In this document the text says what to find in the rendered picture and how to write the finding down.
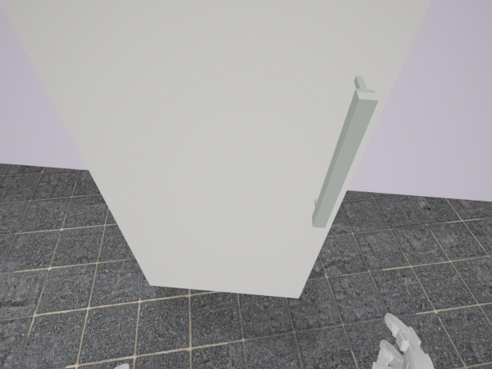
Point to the fridge door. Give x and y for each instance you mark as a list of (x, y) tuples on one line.
[(208, 126)]

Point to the handle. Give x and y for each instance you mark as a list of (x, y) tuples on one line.
[(355, 125)]

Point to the robot right hand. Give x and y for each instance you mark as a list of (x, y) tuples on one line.
[(408, 342)]

